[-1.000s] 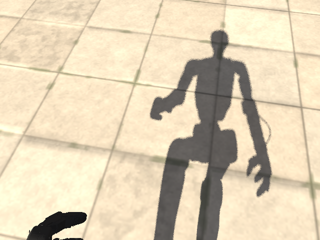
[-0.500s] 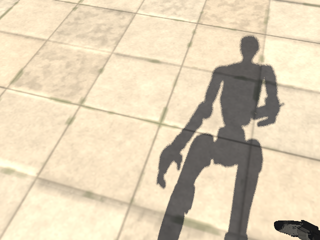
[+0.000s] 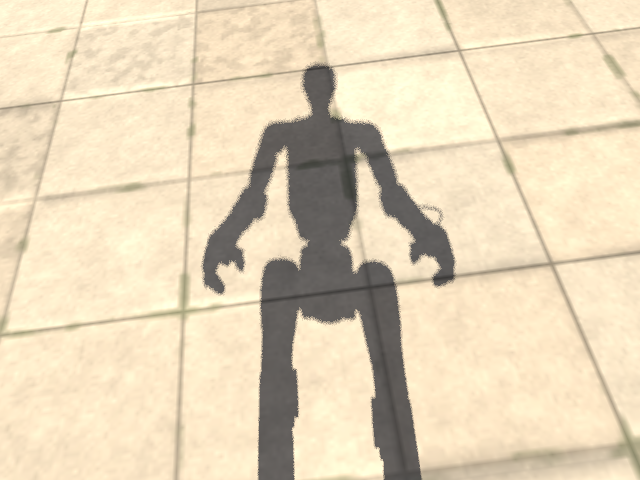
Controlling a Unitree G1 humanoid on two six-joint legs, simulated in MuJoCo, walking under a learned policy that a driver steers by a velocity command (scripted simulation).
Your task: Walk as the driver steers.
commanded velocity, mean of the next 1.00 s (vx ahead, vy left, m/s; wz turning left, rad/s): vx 0.05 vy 0.00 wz -0.15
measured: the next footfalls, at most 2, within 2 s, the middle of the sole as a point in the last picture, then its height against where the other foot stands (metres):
left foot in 0.36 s outside the picture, level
left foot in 1.46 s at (316, 478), level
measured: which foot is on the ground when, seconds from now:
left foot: up 0.00-0.34, down 0.36-1.00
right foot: down 0.00-1.00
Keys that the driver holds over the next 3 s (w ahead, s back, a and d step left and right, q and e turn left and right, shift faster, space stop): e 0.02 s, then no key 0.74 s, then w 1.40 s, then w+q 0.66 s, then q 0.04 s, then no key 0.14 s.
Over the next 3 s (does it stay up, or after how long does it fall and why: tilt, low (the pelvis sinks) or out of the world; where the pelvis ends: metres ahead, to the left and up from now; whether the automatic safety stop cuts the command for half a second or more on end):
stays up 1.16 -0.02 0.00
